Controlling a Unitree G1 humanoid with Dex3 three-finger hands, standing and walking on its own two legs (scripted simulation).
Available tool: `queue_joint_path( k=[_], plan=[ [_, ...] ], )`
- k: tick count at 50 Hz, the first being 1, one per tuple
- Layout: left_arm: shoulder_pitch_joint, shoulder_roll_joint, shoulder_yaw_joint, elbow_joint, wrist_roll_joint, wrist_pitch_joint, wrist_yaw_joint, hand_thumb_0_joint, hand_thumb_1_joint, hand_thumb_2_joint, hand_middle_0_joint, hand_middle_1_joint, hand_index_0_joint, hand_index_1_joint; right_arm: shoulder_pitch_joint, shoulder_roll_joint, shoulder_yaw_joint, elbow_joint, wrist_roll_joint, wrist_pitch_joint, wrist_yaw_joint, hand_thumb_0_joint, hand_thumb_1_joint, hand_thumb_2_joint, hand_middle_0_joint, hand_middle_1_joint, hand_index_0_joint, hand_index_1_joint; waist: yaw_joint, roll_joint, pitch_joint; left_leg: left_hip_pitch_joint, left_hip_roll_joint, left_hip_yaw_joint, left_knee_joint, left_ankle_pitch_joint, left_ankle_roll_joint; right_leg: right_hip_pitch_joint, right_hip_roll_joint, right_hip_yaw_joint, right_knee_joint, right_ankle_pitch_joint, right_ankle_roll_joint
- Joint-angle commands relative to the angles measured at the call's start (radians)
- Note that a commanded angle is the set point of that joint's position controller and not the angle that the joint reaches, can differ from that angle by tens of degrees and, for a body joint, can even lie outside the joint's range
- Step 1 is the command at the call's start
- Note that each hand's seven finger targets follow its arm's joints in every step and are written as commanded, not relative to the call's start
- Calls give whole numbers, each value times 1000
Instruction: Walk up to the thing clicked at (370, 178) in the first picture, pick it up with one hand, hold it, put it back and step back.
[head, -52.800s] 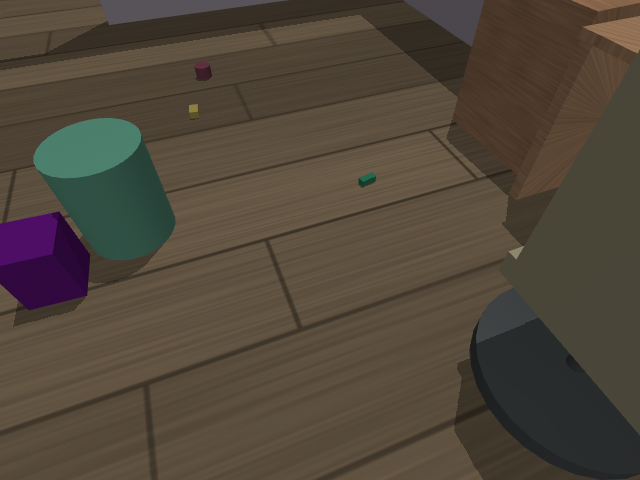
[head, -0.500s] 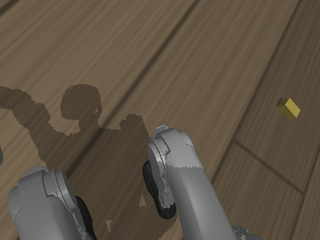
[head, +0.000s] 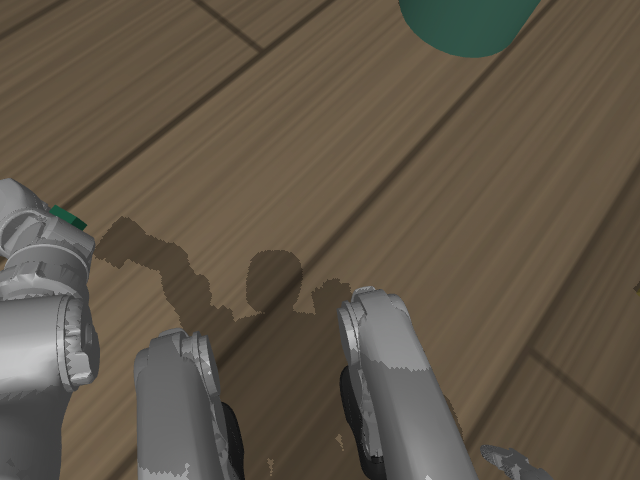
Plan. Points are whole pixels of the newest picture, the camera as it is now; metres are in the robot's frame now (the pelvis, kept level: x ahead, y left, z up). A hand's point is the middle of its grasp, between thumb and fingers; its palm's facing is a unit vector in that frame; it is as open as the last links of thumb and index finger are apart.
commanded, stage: lift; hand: left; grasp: from above
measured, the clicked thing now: (52, 238) +0.48 +0.30 -0.13
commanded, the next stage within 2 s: hold in 1.16 s
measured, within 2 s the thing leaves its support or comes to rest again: neither
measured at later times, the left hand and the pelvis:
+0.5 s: hand out of the picture +0.40 +0.24 +0.11, palm faces -0.23 -0.36 -0.90, open 6.7 cm; pelvis +0.02 -0.02 +0.18, yaw +3 degrees
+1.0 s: hand out of the picture +0.40 +0.22 +0.24, palm faces -0.24 -0.37 -0.90, open 6.9 cm; pelvis +0.07 -0.02 +0.31, yaw +4 degrees
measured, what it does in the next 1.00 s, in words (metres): rises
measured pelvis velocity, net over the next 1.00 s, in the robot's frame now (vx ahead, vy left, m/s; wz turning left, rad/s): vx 0.07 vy -0.02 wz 0.07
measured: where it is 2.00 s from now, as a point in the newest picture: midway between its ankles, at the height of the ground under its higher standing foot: (302, 464)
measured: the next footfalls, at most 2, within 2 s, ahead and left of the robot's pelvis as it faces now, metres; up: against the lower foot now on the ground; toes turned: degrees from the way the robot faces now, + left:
none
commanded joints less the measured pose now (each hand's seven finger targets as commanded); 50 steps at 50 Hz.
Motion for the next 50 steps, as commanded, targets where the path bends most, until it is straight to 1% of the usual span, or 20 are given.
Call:
queue_joint_path(
  k=[1, 2, 8, 10, 11, 12, 14, 17, 21, 24, 26, 28, 31, 37, 40, 42, 44, 46, 48, 50],
  plan=[
    [-320, 191, -65, -202, 24, 19, 17, 0, 778, 301, -1207, -227, -1202, -234, 174, -224, -76, -24, 24, -9, -29, 0, -909, -904, 199, 300, 199, 299, -12, 138, -594, 515, -39, 52, -346, 51, 34, 364, 36, -74, -340, 32, -56],
    [-357, 218, -57, -285, 21, 21, 18, 0, 791, 282, -1208, -233, -1209, -233, 174, -219, -76, -28, 24, -8, -36, 0, -908, -903, 199, 299, 199, 299, -4, 154, -626, 543, -42, 61, -361, 60, 33, 395, 37, -66, -361, 38, -55],
    [-247, 124, -101, -392, -30, 98, 33, 0, 742, 325, -1203, -218, -1187, -236, 98, -190, -69, -59, 55, 3, -96, 0, -908, -903, 199, 300, 199, 300, 25, 108, -608, 628, -44, 64, -508, 19, 24, 520, 41, -42, -526, -18, -52],
    [-203, 117, -112, -429, -46, 119, 32, 0, 729, 331, -1189, -219, -1174, -237, 82, -182, -65, -59, 65, 6, -117, 0, -905, -902, 200, 300, 199, 300, 36, 67, -619, 660, -44, 57, -559, 16, 24, 590, 44, -30, -576, -35, -49],
    [-207, 86, -124, -451, -68, 130, 33, 0, 717, 328, -1182, -223, -1167, -240, 75, -175, -64, -62, 68, 7, -127, 0, -906, -902, 200, 300, 199, 300, 34, 71, -607, 678, -42, 64, -578, 17, 22, 613, 44, -26, -600, -30, -48],
    [-193, 101, -122, -468, -74, 141, 30, 0, 699, 330, -1179, -202, -1157, -227, 66, -174, -61, -59, 73, 8, -136, 0, -905, -903, 199, 300, 199, 300, 43, 57, -623, 718, -40, 59, -599, 25, 21, 648, 42, -22, -619, -24, -48],
    [-166, 48, -149, -485, -88, 161, 30, 0, 659, 352, -1136, -248, -1119, -267, 58, -156, -56, -59, 78, 8, -151, 0, -907, -903, 199, 300, 199, 300, 41, 42, -616, 747, -37, 75, -622, 62, 22, 736, 42, -1, -670, 12, -42],
    [-148, 68, -156, -550, -80, 181, 36, 0, 626, 346, -1106, -259, -1091, -276, 45, -148, -48, -52, 88, 11, -174, 0, -907, -902, 199, 300, 199, 300, 60, 34, -611, 833, -36, 82, -689, 105, 25, 841, 39, 8, -735, 65, -40],
    [-85, 14, -192, -559, -79, 201, 33, 0, 653, 382, -1138, -248, -1114, -275, 25, -140, -46, -44, 105, 11, -198, 0, -903, -901, 199, 299, 199, 299, 71, 36, -554, 1005, -31, 61, -825, 117, 18, 912, 40, -20, -819, 102, -46],
    [-46, -16, -208, -534, -78, 215, 32, 0, 658, 409, -1130, -296, -1111, -318, 22, -123, -44, -39, 115, 11, -206, 0, -901, -900, 200, 299, 199, 299, 86, 0, -509, 1055, -32, 77, -888, 156, 25, 1031, 42, 2, -909, 128, -42],
    [-41, -89, -236, -498, -91, 224, 34, 0, 670, 446, -1136, -319, -1116, -342, 28, -112, -45, -17, 117, 8, -210, 0, -898, -900, 199, 299, 199, 299, 74, -10, -451, 1109, -30, 79, -939, 182, 24, 1053, 43, -11, -948, 169, -42],
    [-18, -101, -234, -449, -102, 234, 43, 0, 648, 463, -1114, -341, -1095, -363, 34, -112, -50, -15, 117, 6, -213, 0, -896, -899, 200, 299, 199, 299, 84, -8, -416, 1153, -32, 85, -976, 219, 23, 1101, 43, -11, -991, 207, -43],
    [-13, -153, -245, -386, -115, 237, 58, 0, 675, 473, -1105, -391, -1099, -400, 49, -102, -49, -11, 113, 3, -213, 0, -894, -898, 200, 299, 200, 299, 76, -41, -353, 1192, -35, 93, -1028, 276, 26, 1161, 42, -15, -1049, 273, -38],
    [-35, -169, -241, -362, -122, 235, 85, 0, 669, 484, -1085, -419, -1081, -425, 69, -100, -51, -24, 103, 7, -209, 0, -894, -898, 200, 299, 200, 299, 96, -12, -346, 1318, -46, 118, -1118, 407, 22, 1295, 35, -13, -1142, 409, -38],
    [-33, -145, -228, -417, -125, 235, 101, 0, 688, 499, -1093, -442, -1091, -446, 82, -99, -52, -38, 100, 17, -203, 0, -896, -897, 200, 299, 200, 299, 117, -18, -413, 1385, -51, 127, -1159, 489, 22, 1418, 31, -5, -1181, 533, -29],
    [-7, -176, -239, -441, -134, 244, 104, 0, 705, 507, -1097, -454, -1097, -456, 82, -92, -50, -45, 100, 25, -201, 0, -894, -895, 200, 299, 200, 299, 116, -37, -424, 1425, -50, 125, -1192, 522, 23, 1476, 28, -7, -1202, 594, -23],
    [-15, -147, -228, -449, -131, 252, 111, 0, 712, 482, -1094, -439, -1094, -439, 86, -100, -49, -41, 97, 32, -198, 0, -889, -894, 200, 299, 200, 299, 122, -42, -417, 1455, -51, 126, -1230, 538, 21, 1513, 28, -8, -1230, 614, -26],
    [-11, -158, -233, -467, -127, 258, 119, 0, 725, 486, -1103, -436, -1103, -437, 80, -95, -51, -46, 98, 38, -197, 0, -889, -893, 200, 299, 200, 299, 123, -52, -419, 1489, -50, 128, -1258, 545, 23, 1554, 27, -5, -1257, 633, -22],
    [4, -201, -245, -409, -134, 272, 122, 0, 763, 474, -1111, -450, -1119, -443, 86, -90, -50, -24, 94, 43, -194, 0, -888, -893, 200, 299, 200, 299, 117, -66, -358, 1486, -51, 127, -1288, 544, 22, 1549, 30, -3, -1280, 622, -23],
    [2, -211, -241, -390, -144, 278, 128, 0, 766, 468, -1109, -451, -1118, -443, 83, -93, -54, -24, 90, 44, -193, 0, -887, -892, 200, 299, 200, 299, 130, -67, -334, 1514, -52, 130, -1317, 548, 21, 1564, 30, -2, -1312, 607, -27]
  ],
)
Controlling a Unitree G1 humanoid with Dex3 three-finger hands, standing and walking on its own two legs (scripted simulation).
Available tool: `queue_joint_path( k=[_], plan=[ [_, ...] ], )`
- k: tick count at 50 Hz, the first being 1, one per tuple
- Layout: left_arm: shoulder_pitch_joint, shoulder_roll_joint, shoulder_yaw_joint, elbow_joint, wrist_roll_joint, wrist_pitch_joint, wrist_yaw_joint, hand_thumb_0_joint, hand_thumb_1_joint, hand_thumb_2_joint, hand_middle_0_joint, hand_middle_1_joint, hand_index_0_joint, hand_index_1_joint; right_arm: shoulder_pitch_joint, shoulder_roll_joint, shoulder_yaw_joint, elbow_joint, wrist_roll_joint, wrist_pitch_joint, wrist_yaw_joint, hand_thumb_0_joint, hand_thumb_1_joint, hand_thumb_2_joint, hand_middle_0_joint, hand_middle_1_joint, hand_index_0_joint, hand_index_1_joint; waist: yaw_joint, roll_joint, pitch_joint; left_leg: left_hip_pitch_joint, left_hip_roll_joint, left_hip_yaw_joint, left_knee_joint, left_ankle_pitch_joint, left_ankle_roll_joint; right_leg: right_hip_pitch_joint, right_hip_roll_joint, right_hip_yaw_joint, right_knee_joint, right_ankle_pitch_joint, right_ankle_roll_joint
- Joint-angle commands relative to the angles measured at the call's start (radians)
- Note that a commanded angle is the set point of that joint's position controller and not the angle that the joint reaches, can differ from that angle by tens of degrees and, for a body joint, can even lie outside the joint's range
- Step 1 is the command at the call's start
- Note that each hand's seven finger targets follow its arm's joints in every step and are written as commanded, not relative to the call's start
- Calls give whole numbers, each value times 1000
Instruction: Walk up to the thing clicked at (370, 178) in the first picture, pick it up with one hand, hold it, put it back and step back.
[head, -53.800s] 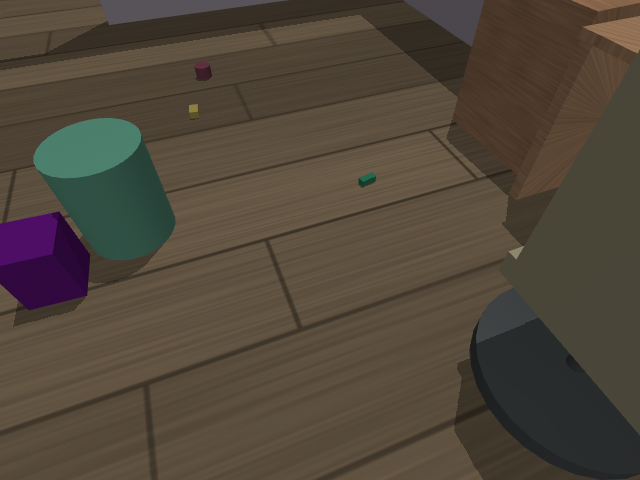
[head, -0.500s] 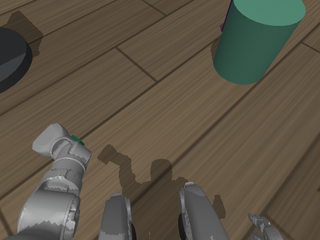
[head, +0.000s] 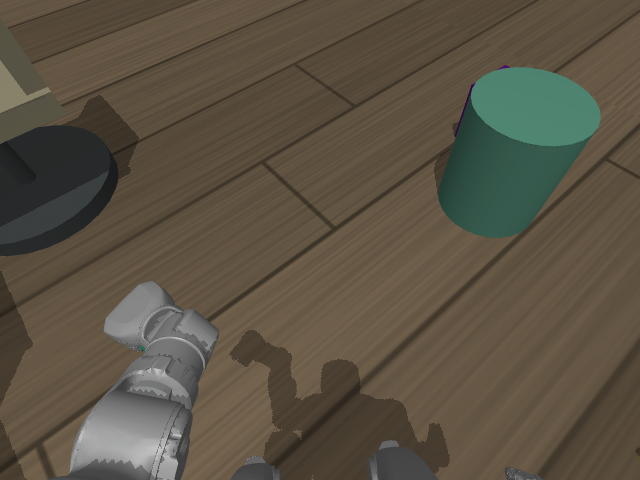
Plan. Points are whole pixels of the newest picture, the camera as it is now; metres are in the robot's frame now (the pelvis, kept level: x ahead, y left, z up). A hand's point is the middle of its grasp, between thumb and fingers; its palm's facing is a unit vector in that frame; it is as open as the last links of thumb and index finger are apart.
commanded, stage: lift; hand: left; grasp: from above
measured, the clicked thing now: (169, 335) +0.36 +0.22 -0.11
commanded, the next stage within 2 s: hold in 0.16 s
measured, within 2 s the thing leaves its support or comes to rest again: neither
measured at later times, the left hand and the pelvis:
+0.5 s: hand (141, 334) +0.33 +0.23 -0.02, palm faces -0.25 -0.37 -0.89, open 6.8 cm; pelvis +0.00 +0.01 +0.04, yaw +0 degrees
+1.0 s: hand (127, 311) +0.35 +0.24 +0.01, palm faces -0.22 -0.37 -0.90, open 6.8 cm; pelvis +0.02 +0.02 +0.05, yaw +0 degrees
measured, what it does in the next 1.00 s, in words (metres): rises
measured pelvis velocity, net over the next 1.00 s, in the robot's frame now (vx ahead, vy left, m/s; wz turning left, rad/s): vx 0.02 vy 0.02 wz -0.01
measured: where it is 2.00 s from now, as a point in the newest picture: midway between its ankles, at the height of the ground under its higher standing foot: outside the picture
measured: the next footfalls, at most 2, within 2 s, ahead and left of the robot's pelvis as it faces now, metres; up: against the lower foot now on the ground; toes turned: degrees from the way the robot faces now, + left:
none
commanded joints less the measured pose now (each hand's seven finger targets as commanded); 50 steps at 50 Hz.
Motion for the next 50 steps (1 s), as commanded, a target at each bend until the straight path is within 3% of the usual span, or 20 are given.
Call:
queue_joint_path(
  k=[1, 5, 11, 12, 15, 19, 20, 21, 24, 32, 37, 38, 42, 50],
  plan=[
    [-346, 152, -10, -97, 23, 24, 52, 0, 755, 468, -1104, -445, -1110, -440, 52, -137, -38, -68, -3, -26, 0, 0, -887, -892, 200, 299, 200, 299, 1, -65, -355, 233, -70, 52, -152, 318, 54, 340, 30, 6, -205, 424, 21],
    [-383, 148, -16, -88, 19, 25, 43, 0, 813, 472, -1154, -432, -1154, -432, 43, -148, -41, -67, -6, -31, 7, 0, -888, -893, 200, 300, 200, 300, 5, -49, -314, 275, -68, 58, -206, 296, 53, 338, 33, 6, -254, 358, 17],
    [-386, 136, -33, -96, 40, 20, 48, 0, 844, 430, -1153, -450, -1162, -440, 28, -143, -39, -74, -8, -38, 22, 0, -890, -892, 200, 299, 200, 299, 11, -66, -286, 302, -71, 63, -267, 262, 52, 378, 27, 10, -306, 301, 18],
    [-380, 138, -28, -100, 36, 17, 52, 0, 871, 441, -1173, -453, -1181, -444, 16, -147, -41, -84, -8, -38, 24, 0, -890, -892, 200, 300, 200, 300, 26, -49, -287, 325, -72, 64, -277, 254, 50, 386, 28, 8, -316, 286, 14],
    [-385, 138, -36, -137, 26, 23, 46, 0, 785, 365, -1129, -395, -1130, -395, -4, -148, -39, -84, -7, -40, 31, 0, -898, -895, 200, 300, 199, 300, 21, -24, -287, 373, -70, 64, -306, 257, 44, 394, 31, 4, -327, 277, 9],
    [-415, 148, -59, -184, 41, 17, 30, 0, 762, 352, -1117, -375, -1113, -380, -23, -146, -30, -95, -2, -42, 33, 0, -897, -895, 200, 300, 199, 300, 17, -40, -270, 402, -70, 57, -336, 244, 47, 426, 31, 3, -361, 264, 17],
    [-392, 167, -50, -175, 45, 13, 24, 0, 766, 333, -1124, -358, -1120, -362, -27, -148, -33, -94, -1, -43, 32, 0, -898, -895, 200, 300, 199, 300, 29, -33, -256, 404, -72, 62, -339, 238, 45, 420, 30, 6, -363, 252, 14],
    [-392, 161, -60, -188, 51, 14, 16, 0, 766, 315, -1128, -338, -1123, -343, -29, -145, -30, -99, 2, -42, 33, 0, -896, -895, 200, 299, 199, 299, 19, -33, -271, 425, -70, 60, -349, 249, 45, 431, 29, 4, -366, 261, 14],
    [-376, 138, -76, -202, 51, 22, -1, 0, 780, 311, -1127, -354, -1127, -355, -33, -145, -26, -104, 5, -42, 32, 0, -896, -894, 200, 299, 199, 299, 29, -41, -267, 452, -72, 56, -358, 289, 47, 444, 29, 4, -373, 302, 15],
    [-351, 106, -88, -168, 39, 49, -24, 0, 776, 311, -1124, -343, -1122, -345, -50, -139, -23, -125, 6, -42, 44, 0, -893, -895, 200, 299, 199, 299, 44, -40, -195, 480, -73, 57, -409, 281, 43, 459, 30, -1, -402, 279, 7],
    [-386, 121, -81, -167, 38, 55, -14, 0, 766, 348, -1133, -336, -1118, -351, -50, -141, -26, -131, 7, -43, 50, 0, -897, -897, 199, 299, 199, 299, 48, -62, -199, 491, -79, 61, -410, 327, 48, 505, 27, 3, -408, 336, 10],
    [-393, 143, -71, -169, 42, 52, -13, 0, 758, 361, -1133, -337, -1115, -355, -47, -144, -28, -128, 5, -45, 51, 0, -898, -897, 199, 299, 199, 299, 45, -75, -216, 499, -76, 57, -412, 337, 48, 510, 29, 4, -401, 344, 9],
    [-409, 136, -73, -217, 43, 53, -8, 0, 746, 344, -1117, -326, -1101, -343, -53, -140, -28, -137, 5, -34, 54, 0, -897, -896, 200, 299, 199, 299, 51, -61, -266, 531, -79, 64, -401, 410, 51, 546, 26, 5, -395, 429, 8],
    [-385, 126, -87, -237, 43, 83, -16, 0, 734, 359, -1116, -305, -1092, -330, -69, -139, -26, -139, 9, -23, 57, 0, -893, -896, 200, 299, 199, 299, 65, -33, -225, 540, -77, 65, -432, 429, 45, 564, 32, -7, -410, 426, 1]
  ],
)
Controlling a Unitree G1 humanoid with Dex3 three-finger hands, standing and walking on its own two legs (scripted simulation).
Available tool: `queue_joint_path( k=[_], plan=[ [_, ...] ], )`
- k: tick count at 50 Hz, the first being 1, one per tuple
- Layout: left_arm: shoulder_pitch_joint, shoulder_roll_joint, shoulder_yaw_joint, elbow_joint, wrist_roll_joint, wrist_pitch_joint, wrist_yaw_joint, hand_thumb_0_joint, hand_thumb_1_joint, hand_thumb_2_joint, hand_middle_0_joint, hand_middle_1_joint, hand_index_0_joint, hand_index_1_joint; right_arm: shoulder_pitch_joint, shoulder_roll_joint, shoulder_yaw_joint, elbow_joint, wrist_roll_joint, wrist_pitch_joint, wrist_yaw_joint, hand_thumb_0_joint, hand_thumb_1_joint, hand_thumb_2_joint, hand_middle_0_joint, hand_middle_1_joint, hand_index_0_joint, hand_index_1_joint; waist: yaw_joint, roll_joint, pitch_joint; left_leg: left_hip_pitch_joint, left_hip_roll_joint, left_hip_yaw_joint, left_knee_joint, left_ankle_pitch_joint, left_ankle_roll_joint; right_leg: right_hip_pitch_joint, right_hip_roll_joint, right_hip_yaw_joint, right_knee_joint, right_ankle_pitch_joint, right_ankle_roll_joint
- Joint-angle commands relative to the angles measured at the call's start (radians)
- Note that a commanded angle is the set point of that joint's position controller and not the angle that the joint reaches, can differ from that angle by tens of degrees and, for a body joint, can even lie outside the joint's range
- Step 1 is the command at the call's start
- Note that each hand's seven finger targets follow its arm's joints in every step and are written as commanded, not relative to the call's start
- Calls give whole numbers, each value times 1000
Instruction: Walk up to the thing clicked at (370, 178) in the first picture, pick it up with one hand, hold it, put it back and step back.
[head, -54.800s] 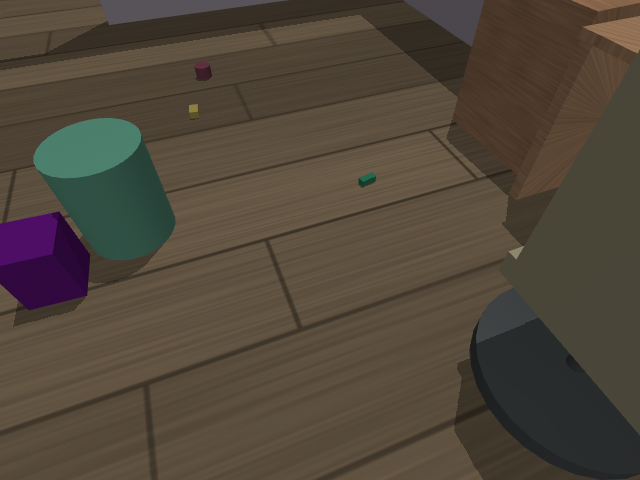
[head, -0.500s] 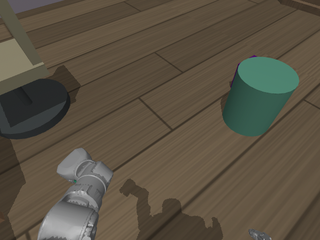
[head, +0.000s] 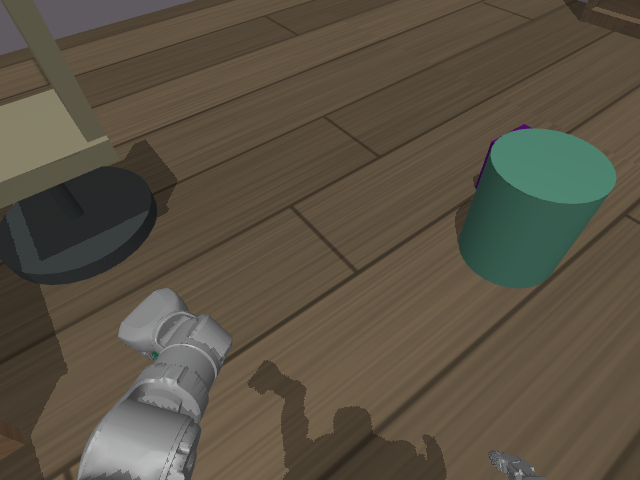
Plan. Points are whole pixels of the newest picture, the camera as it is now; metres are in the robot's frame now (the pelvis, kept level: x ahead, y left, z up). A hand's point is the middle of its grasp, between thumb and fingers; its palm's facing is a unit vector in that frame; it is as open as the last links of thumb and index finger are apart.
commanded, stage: hold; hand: left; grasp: from above
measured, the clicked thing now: (182, 343) +0.34 +0.23 -0.08
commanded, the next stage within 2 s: crouch in 1.16 s
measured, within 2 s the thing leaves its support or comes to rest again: neither
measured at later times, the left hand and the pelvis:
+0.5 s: hand (178, 336) +0.33 +0.21 -0.03, palm faces -0.20 -0.39 -0.90, open 6.8 cm; pelvis +0.01 -0.01 +0.01, yaw +0 degrees
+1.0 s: hand (172, 350) +0.31 +0.22 -0.03, palm faces -0.22 -0.38 -0.90, open 6.9 cm; pelvis +0.00 +0.00 +0.01, yaw +0 degrees
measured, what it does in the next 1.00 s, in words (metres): stands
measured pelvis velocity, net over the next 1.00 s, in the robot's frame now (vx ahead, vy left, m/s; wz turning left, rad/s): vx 0.00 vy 0.00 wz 0.00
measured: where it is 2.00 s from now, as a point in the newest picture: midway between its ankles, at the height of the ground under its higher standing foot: outside the picture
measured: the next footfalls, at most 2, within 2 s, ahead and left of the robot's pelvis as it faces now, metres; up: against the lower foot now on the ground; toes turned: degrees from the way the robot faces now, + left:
none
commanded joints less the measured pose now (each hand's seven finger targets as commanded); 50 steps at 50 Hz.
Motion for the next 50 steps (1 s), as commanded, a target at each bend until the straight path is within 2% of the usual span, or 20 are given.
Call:
queue_joint_path(
  k=[1, 4, 5, 6, 9, 10, 11, 15, 19, 21, 25, 27, 35, 36, 38, 41, 42, 44, 46, 50],
  plan=[
    [-399, 164, -6, -143, 50, 23, 37, 0, 739, 354, -1119, -307, -1096, -330, -40, -146, -42, -104, 5, -36, 1, 0, -894, -896, 200, 299, 199, 299, 7, -10, -287, 131, -46, 21, -91, 328, 13, 170, 58, -34, -74, 323, -29],
    [-413, 133, -20, -164, 32, 30, 27, 0, 719, 375, -1116, -304, -1087, -334, -45, -142, -41, -111, 8, -35, 4, 0, -895, -897, 199, 299, 199, 299, -7, -53, -301, 147, -46, 18, -90, 355, 20, 190, 58, -32, -83, 372, -24],
    [-402, 167, -8, -147, 36, 34, 24, 0, 712, 363, -1109, -301, -1081, -330, -38, -149, -43, -109, 8, -36, 5, 0, -895, -897, 199, 299, 199, 299, 10, -35, -289, 135, -48, 24, -93, 361, 18, 198, 55, -33, -83, 373, -27],
    [-420, 148, -18, -187, 29, 34, 20, 0, 702, 377, -1096, -319, -1070, -346, -44, -144, -40, -114, 10, -36, 5, 0, -895, -897, 199, 299, 199, 299, -2, -42, -306, 153, -48, 19, -94, 374, 22, 200, 56, -32, -88, 399, -23],
    [-413, 163, -15, -172, 39, 37, 16, 0, 729, 385, -1112, -323, -1085, -350, -50, -142, -40, -113, 9, -36, 5, 0, -893, -896, 199, 299, 199, 299, 9, -31, -289, 154, -47, 24, -103, 372, 20, 205, 56, -31, -95, 388, -25],
    [-421, 159, -20, -182, 44, 34, 13, 0, 695, 412, -1106, -309, -1070, -346, -53, -143, -37, -116, 10, -37, 5, 0, -896, -898, 199, 299, 199, 299, -2, -51, -297, 162, -45, 20, -108, 368, 22, 207, 58, -32, -94, 385, -25],
    [-419, 170, -18, -178, 48, 38, 17, 0, 732, 382, -1115, -323, -1089, -350, -51, -142, -37, -118, 10, -36, 5, 0, -894, -897, 199, 299, 199, 299, 12, -33, -273, 150, -49, 25, -110, 358, 22, 204, 55, -34, -105, 372, -25],
    [-416, 171, -24, -221, 51, 41, 12, 0, 696, 366, -1091, -318, -1065, -345, -64, -137, -32, -123, 10, -40, 3, 0, -896, -898, 199, 299, 199, 299, 15, -31, -292, 162, -49, 24, -121, 358, 24, 221, 55, -34, -114, 370, -27],
    [-405, 182, -12, -246, 43, 54, 6, 0, 668, 390, -1076, -325, -1045, -357, -77, -137, -32, -126, 10, -34, 5, 0, -897, -898, 199, 299, 199, 299, 17, -23, -326, 186, -51, 30, -118, 396, 25, 246, 51, -24, -108, 430, -23],
    [-415, 156, -37, -280, 44, 57, -2, 0, 670, 434, -1089, -319, -1050, -360, -89, -132, -27, -135, 15, -34, 2, 0, -895, -898, 199, 299, 199, 299, 9, -26, -317, 201, -49, 25, -124, 392, 26, 243, 53, -28, -118, 426, -21],
    [-386, 187, -23, -263, 54, 65, -14, 0, 655, 420, -1070, -323, -1034, -361, -101, -131, -28, -133, 13, -36, 4, 0, -895, -898, 199, 299, 199, 299, 22, -50, -314, 184, -54, 30, -129, 382, 30, 268, 48, -19, -130, 436, -15],
    [-374, 156, -41, -254, 52, 75, -24, 0, 672, 431, -1094, -310, -1052, -353, -104, -125, -24, -133, 16, -34, 2, 0, -895, -898, 199, 299, 199, 299, 17, -52, -284, 187, -54, 30, -133, 383, 32, 248, 48, -21, -136, 432, -14],
    [-338, 146, -56, -264, 61, 84, -43, 0, 681, 447, -1090, -339, -1051, -380, -135, -117, -18, -145, 19, -47, 8, 0, -893, -898, 199, 299, 199, 299, 28, -66, -237, 187, -53, 26, -164, 332, 35, 241, 48, -23, -170, 356, -16],
    [-323, 168, -45, -244, 68, 82, -45, 0, 687, 445, -1085, -358, -1051, -393, -135, -119, -20, -143, 20, -49, 8, 0, -893, -898, 199, 299, 199, 299, 33, -64, -238, 181, -54, 28, -168, 323, 34, 244, 48, -20, -172, 339, -18],
    [-343, 142, -59, -298, 67, 77, -44, 0, 674, 448, -1078, -359, -1042, -396, -146, -112, -16, -152, 20, -48, 8, 0, -894, -899, 199, 299, 199, 299, 29, -63, -269, 207, -55, 29, -164, 338, 38, 256, 46, -19, -172, 366, -15],
    [-374, 160, -60, -366, 69, 66, -46, 0, 660, 483, -1086, -350, -1040, -399, -151, -111, -13, -157, 22, -52, 4, 0, -895, -900, 199, 299, 199, 299, 28, -34, -294, 234, -52, 29, -168, 355, 36, 262, 46, -22, -166, 377, -18],
    [-346, 158, -59, -306, 77, 70, -45, 0, 650, 470, -1087, -330, -1039, -381, -140, -114, -11, -152, 21, -51, 1, 0, -896, -900, 199, 299, 199, 299, 21, -50, -266, 220, -49, 26, -170, 348, 35, 249, 48, -27, -161, 359, -21],
    [-373, 172, -62, -366, 92, 60, -41, 0, 641, 478, -1073, -350, -1027, -398, -149, -110, -11, -155, 20, -53, 0, 0, -896, -900, 199, 300, 199, 300, 27, -24, -286, 229, -48, 22, -173, 348, 33, 255, 51, -27, -166, 354, -23],
    [-367, 168, -62, -338, 101, 62, -41, 0, 656, 490, -1084, -349, -1037, -398, -150, -112, -11, -152, 22, -51, -1, 0, -896, -900, 199, 299, 199, 299, 24, -28, -290, 228, -49, 24, -169, 353, 33, 258, 49, -22, -162, 359, -22],
    [-339, 164, -61, -338, 86, 64, -48, 0, 696, 527, -1117, -367, -1067, -418, -159, -112, -15, -157, 21, -58, -2, 0, -895, -900, 199, 299, 199, 299, 34, -6, -273, 224, -48, 25, -181, 326, 26, 248, 51, -25, -170, 315, -26]
  ],
)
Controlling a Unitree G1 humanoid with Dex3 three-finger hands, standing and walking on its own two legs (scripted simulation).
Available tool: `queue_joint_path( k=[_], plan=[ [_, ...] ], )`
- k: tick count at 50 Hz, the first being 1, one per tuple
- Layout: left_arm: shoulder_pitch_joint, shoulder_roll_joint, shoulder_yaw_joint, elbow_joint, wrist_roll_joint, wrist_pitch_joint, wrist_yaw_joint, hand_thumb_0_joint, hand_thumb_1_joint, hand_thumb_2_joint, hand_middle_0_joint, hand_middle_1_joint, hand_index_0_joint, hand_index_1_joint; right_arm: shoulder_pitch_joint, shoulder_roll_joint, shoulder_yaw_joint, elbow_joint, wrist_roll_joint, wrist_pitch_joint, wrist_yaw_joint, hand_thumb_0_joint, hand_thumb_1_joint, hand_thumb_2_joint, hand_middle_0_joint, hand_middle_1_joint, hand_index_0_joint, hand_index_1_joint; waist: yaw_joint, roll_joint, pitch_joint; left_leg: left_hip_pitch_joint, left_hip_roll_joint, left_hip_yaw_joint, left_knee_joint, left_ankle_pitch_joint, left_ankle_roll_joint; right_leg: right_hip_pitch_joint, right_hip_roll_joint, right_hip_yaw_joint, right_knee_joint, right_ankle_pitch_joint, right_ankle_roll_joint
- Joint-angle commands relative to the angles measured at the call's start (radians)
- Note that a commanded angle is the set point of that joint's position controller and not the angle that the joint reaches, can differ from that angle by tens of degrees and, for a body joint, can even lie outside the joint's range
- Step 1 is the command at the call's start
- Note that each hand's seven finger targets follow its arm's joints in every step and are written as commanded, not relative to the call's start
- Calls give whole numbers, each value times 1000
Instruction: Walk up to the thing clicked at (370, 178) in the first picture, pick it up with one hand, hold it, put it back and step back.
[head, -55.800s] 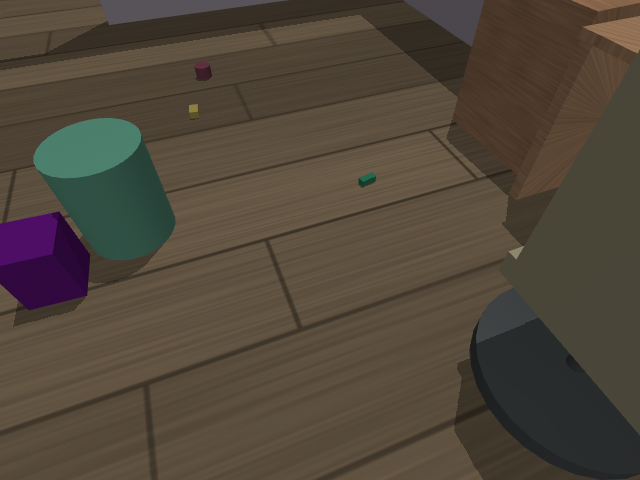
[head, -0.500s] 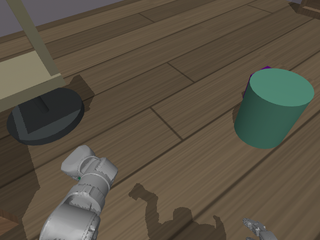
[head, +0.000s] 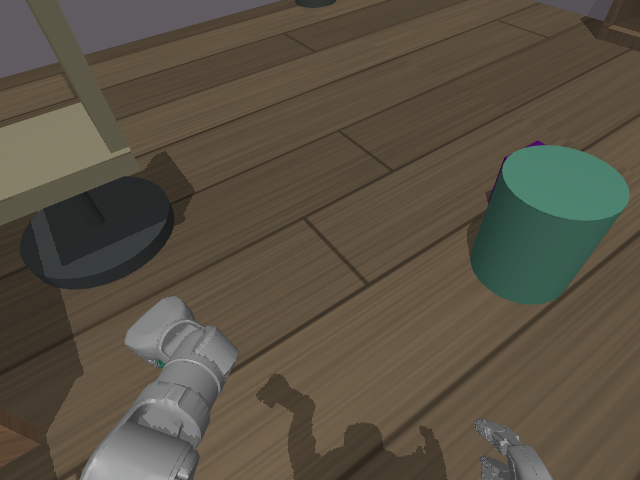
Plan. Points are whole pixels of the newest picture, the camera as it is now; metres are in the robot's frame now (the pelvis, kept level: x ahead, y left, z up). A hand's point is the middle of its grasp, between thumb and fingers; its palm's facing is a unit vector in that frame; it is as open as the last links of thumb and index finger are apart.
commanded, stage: hold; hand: left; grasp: from above
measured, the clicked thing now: (188, 352) +0.32 +0.23 -0.08
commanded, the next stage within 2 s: crouch in 0.16 s
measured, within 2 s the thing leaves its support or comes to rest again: neither
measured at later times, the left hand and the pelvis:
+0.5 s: hand (188, 364) +0.30 +0.22 -0.06, palm faces -0.30 -0.37 -0.88, open 6.8 cm; pelvis +0.00 +0.00 +0.00, yaw +0 degrees
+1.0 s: hand (225, 393) +0.34 +0.23 -0.29, palm faces -0.21 -0.35 -0.91, open 6.4 cm; pelvis -0.06 +0.01 -0.17, yaw -2 degrees
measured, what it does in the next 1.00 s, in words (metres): lowers itself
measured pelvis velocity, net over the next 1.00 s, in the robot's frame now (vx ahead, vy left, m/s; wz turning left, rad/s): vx -0.06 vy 0.01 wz -0.03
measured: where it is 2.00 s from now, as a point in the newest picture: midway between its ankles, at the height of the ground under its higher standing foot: outside the picture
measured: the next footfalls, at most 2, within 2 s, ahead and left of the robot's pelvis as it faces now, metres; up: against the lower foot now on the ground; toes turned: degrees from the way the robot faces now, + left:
none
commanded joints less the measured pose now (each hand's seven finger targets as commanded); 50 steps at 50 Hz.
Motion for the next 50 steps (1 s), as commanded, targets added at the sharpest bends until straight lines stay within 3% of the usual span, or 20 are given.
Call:
queue_joint_path(
  k=[1, 4, 7, 10, 12, 13, 14, 15, 19, 24, 30, 34, 36, 39, 42, 43, 46, 50],
  plan=[
    [-414, 147, -3, -171, 54, 0, 32, 0, 697, 520, -1115, -371, -1068, -420, -95, -123, -34, -127, 7, -54, -3, 0, -895, -900, 199, 299, 199, 299, -7, -22, -281, 103, -45, 24, -63, 263, 30, 128, 51, -22, -66, 257, -21],
    [-430, 173, 9, -162, 54, 1, 26, 0, 705, 522, -1121, -369, -1073, -418, -98, -125, -37, -125, 7, -56, -2, 0, -894, -900, 199, 299, 199, 299, 2, -36, -276, 96, -44, 23, -63, 264, 31, 133, 52, -21, -73, 257, -18],
    [-413, 152, -6, -132, 52, -6, 12, 0, 702, 514, -1114, -379, -1070, -425, -94, -122, -33, -121, 9, -61, -4, 0, -897, -901, 199, 300, 199, 299, -10, -68, -241, 75, -46, 21, -65, 230, 36, 116, 49, -18, -80, 233, -15],
    [-419, 147, -5, -165, 45, -13, 7, 0, 698, 492, -1103, -384, -1064, -424, -94, -122, -36, -124, 8, -65, -4, 0, -897, -901, 199, 300, 199, 300, 2, -62, -263, 81, -47, 24, -64, 235, 36, 130, 47, -19, -81, 234, -16],
    [-436, 147, -3, -178, 49, -13, 13, 0, 705, 496, -1110, -393, -1071, -433, -96, -120, -35, -127, 8, -65, -4, 0, -898, -901, 199, 300, 199, 300, 1, -32, -282, 99, -46, 25, -65, 256, 32, 130, 48, -19, -75, 251, -18],
    [-418, 141, -9, -166, 57, -10, 16, 0, 785, 500, -1185, -423, -1151, -435, -97, -119, -34, -130, 7, -66, -4, 0, -890, -902, 200, 300, 200, 300, 0, -43, -262, 87, -46, 25, -65, 246, 33, 125, 48, -21, -79, 243, -18],
    [-403, 147, -4, -181, 64, -11, 18, 0, 786, 527, -1105, -394, -1106, -393, -101, -120, -36, -132, 8, -64, -2, 0, -837, -882, 201, 299, 202, 299, 1, -42, -292, 101, -46, 23, -62, 261, 33, 139, 47, -19, -72, 258, -18],
    [-407, 153, -6, -181, 73, -13, 19, 0, 815, 448, -1134, -373, -1149, -360, -98, -119, -37, -125, 8, -61, -1, 0, -852, -884, 200, 299, 201, 299, 4, -45, -288, 95, -47, 25, -59, 276, 35, 140, 46, -19, -72, 277, -16],
    [-375, 151, 2, -81, 75, -23, 22, 0, 846, 436, -1162, -363, -1176, -350, -71, -124, -43, -110, 5, -59, -1, 0, -854, -885, 200, 299, 201, 299, -8, -82, -239, 60, -47, 28, -49, 257, 37, 117, 43, -15, -71, 262, -14],
    [-393, 146, 5, -1, 81, -91, 20, 0, 823, 385, -1151, -324, -1167, -309, -15, -128, -52, -88, 2, -69, -1, 0, -857, -885, 200, 299, 201, 299, -33, -87, -219, 25, -43, 26, -28, 228, 37, 65, 38, -6, -60, 237, -15],
    [-448, 161, 34, 102, 135, -218, 82, 0, 869, 298, -1182, -301, -1211, -274, 79, -132, -74, -61, -15, -78, -4, 0, -865, -886, 200, 299, 200, 299, -77, -51, -247, -60, -32, 26, 74, 220, 26, -60, 43, -4, 31, 223, -24],
    [-522, 147, 87, 217, 155, -275, 189, 0, 896, 233, -1205, -270, -1240, -236, 103, -143, -96, -49, -47, -84, 6, 0, -871, -887, 200, 299, 200, 299, -100, -20, -324, -240, -16, 22, 278, 209, 8, -261, 48, -10, 235, 215, -31],
    [-522, 164, 136, 318, 166, -292, 259, 0, 851, 178, -1188, -225, -1222, -192, 109, -145, -105, -35, -69, -86, 15, 0, -876, -889, 199, 299, 200, 299, -102, -16, -368, -363, -12, 21, 394, 190, 1, -373, 54, -12, 352, 200, -38],
    [-587, 169, 198, 396, 133, -310, 342, 0, 894, 184, -1225, -217, -1258, -187, 103, -140, -112, -31, -92, -84, 38, 0, -876, -889, 199, 299, 200, 299, -109, 39, -449, -492, -11, 12, 513, 144, -14, -530, 56, -15, 474, 157, -44],
    [-679, 232, 269, 459, 87, -317, 407, 0, 965, 229, -1305, -187, -1321, -174, 103, -159, -115, -18, -111, -80, 54, 0, -876, -891, 199, 299, 199, 299, -120, 60, -539, -593, -9, -6, 617, 114, -18, -649, 65, -34, 578, 127, -49],
    [-742, 229, 280, 461, 65, -324, 424, 0, 996, 230, -1334, -175, -1346, -166, 105, -162, -112, -7, -119, -85, 60, 0, -878, -892, 199, 299, 199, 299, -140, 81, -570, -636, -11, -15, 657, 103, -17, -696, 65, -41, 621, 123, -51],
    [-824, 317, 349, 498, 41, -339, 468, 0, 1008, 242, -1361, -157, -1366, -155, 103, -184, -109, 8, -130, -83, 73, 0, -879, -892, 199, 299, 199, 299, -166, 81, -665, -765, -14, -27, 773, 46, -8, -805, 69, -48, 724, 92, -45],
    [-939, 436, 410, 504, 31, -357, 492, 0, 910, 334, -1299, -240, -1301, -243, 112, -205, -102, 37, -139, -73, 76, 0, -885, -894, 199, 299, 200, 299, -208, 104, -753, -908, -9, -24, 888, -104, -4, -899, 60, -52, 811, -51, -26]
  ],
)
